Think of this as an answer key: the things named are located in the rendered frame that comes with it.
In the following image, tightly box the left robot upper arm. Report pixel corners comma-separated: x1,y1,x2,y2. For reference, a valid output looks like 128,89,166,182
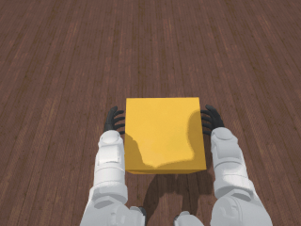
80,202,135,226

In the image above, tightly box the carton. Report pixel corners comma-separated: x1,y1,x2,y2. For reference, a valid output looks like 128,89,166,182
124,97,207,174

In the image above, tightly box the right robot upper arm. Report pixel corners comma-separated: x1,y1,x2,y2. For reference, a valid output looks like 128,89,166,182
210,195,273,226

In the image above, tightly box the right robot shin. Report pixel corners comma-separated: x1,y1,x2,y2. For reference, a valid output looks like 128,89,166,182
178,211,190,218

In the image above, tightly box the robot left forearm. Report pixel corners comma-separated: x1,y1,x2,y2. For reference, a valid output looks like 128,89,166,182
82,130,128,219

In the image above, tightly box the right robot hand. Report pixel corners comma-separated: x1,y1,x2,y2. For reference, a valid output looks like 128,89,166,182
200,105,225,136

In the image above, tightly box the robot right thigh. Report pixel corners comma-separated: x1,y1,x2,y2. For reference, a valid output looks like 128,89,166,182
174,215,204,226

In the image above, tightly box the robot right forearm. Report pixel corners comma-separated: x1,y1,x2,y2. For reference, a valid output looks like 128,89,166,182
211,127,266,211

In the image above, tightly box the left robot hand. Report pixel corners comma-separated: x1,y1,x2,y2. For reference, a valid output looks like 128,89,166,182
103,106,125,135

